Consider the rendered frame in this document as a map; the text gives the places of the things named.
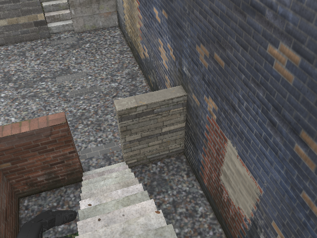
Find stairs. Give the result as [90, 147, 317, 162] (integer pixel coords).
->
[75, 162, 177, 238]
[42, 0, 74, 34]

